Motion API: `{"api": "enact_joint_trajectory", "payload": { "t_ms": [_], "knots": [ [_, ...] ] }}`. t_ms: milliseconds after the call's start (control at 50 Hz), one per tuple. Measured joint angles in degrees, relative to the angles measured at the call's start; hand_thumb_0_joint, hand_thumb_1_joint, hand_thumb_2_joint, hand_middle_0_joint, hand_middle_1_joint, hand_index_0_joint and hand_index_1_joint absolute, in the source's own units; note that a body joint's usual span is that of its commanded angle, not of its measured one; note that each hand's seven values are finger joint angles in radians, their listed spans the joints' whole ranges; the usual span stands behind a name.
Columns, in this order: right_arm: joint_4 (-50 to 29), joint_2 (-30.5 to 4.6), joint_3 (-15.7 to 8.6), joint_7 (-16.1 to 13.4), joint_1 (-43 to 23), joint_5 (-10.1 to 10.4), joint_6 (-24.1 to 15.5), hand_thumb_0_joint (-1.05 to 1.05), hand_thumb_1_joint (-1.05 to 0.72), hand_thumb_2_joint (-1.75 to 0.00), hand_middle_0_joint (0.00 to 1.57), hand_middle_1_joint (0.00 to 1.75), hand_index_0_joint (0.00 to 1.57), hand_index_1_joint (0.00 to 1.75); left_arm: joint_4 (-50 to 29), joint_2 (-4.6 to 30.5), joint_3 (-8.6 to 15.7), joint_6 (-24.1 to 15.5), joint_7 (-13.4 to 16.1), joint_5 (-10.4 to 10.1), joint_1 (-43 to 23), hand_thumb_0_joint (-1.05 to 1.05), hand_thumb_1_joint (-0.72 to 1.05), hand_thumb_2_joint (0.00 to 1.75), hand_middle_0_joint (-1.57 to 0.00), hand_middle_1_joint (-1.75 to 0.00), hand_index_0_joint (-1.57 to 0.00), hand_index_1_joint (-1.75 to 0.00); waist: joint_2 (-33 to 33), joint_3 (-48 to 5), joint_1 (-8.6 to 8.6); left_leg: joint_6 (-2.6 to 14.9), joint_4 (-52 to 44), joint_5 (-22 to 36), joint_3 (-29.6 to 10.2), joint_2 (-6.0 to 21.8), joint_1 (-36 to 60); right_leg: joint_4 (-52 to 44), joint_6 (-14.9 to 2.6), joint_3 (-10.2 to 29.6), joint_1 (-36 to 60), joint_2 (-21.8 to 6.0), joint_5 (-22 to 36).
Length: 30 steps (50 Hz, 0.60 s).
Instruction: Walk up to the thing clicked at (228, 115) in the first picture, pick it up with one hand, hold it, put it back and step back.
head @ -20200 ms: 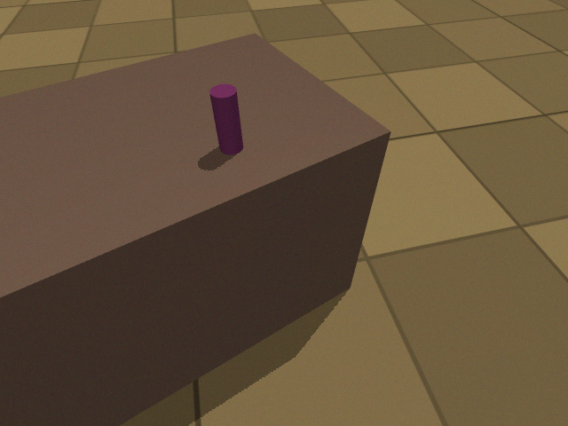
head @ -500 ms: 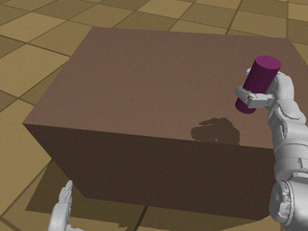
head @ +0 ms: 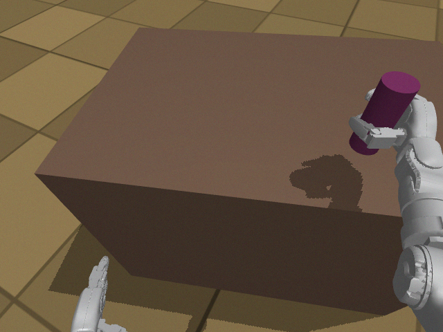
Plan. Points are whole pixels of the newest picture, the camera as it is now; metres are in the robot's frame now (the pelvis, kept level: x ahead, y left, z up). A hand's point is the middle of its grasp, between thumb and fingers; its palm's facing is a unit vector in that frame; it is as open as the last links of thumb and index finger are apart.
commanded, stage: lower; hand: right
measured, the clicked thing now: (380, 117) +0.47 -0.20 +0.15
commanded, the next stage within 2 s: loosen in 1.08 s
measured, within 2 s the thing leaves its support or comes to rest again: rests again in 0.96 s
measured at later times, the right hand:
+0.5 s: hand (363, 138) +0.48 -0.20 +0.08, palm faces +0.14 +0.99 +0.00, open 8.1 cm
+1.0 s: hand (358, 142) +0.49 -0.20 +0.06, palm faces +0.15 +0.99 +0.00, open 8.1 cm
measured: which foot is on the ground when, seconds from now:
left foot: down 0.00-1.00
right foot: down 0.00-1.00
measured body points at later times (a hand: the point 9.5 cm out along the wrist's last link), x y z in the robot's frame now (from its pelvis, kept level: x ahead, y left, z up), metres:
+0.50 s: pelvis +0.00 +0.00 -0.01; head +0.07 -0.01 +0.43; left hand +0.14 +0.27 -0.06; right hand +0.46 -0.26 +0.08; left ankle +0.03 +0.14 -0.72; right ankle +0.00 -0.12 -0.72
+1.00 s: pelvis -0.01 +0.00 -0.03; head +0.08 -0.02 +0.41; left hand +0.14 +0.27 -0.06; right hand +0.48 -0.26 +0.06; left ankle +0.03 +0.14 -0.72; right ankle +0.00 -0.12 -0.72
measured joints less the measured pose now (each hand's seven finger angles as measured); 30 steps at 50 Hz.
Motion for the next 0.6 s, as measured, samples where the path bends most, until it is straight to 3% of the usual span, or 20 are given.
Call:
{"api": "enact_joint_trajectory", "payload": {
  "t_ms": [180,260,440,600],
  "knots": [
    [0.7,-0.9,-0.6,0.2,0.0,0.0,-1.1,-0.03,0.24,-1.12,0.83,1.17,0.88,1.20,-2.4,0.1,-0.1,1.1,-0.5,0.1,0.9,-0.01,-0.52,0.04,-0.06,-0.05,-0.06,-0.05,-0.1,0.2,0.40,0.02,1.1,-0.6,-0.1,-0.2,-1.5,1.2,0.05,-0.1,-1.4,-0.2,-0.7],
    [3.5,-1.3,-1.0,0.8,-0.6,0.1,-2.4,-0.03,0.24,-1.12,0.83,1.17,0.88,1.20,-2.3,0.9,0.3,1.2,-0.5,0.0,0.8,-0.01,-0.52,0.04,-0.06,-0.05,-0.06,-0.05,0.0,-0.3,0.77,0.07,1.9,-0.9,-0.1,-0.2,-2.5,1.9,0.08,0.0,-2.5,-0.2,-1.0],
    [5.7,-2.1,-2.2,1.7,-0.4,-1.0,-5.5,-0.03,0.24,-1.12,0.82,1.17,0.88,1.21,-5.0,0.0,-1.2,1.8,-1.1,0.6,0.7,-0.01,-0.53,0.05,-0.06,-0.05,-0.05,-0.05,0.9,-0.1,1.99,0.31,4.9,-1.7,0.1,-0.5,-6.7,5.0,0.31,0.3,-6.6,-0.5,-1.8],
    [6.5,-2.8,-3.6,1.1,-0.3,-1.1,-7.7,-0.03,0.24,-1.12,0.82,1.18,0.87,1.21,-6.7,0.9,-1.0,2.0,-0.7,1.1,1.2,-0.01,-0.53,0.05,-0.06,-0.05,-0.05,-0.05,0.8,-0.4,2.80,0.36,7.5,-2.6,0.2,-0.7,-9.8,7.8,0.35,0.5,-9.8,-0.7,-2.8]
  ]
}}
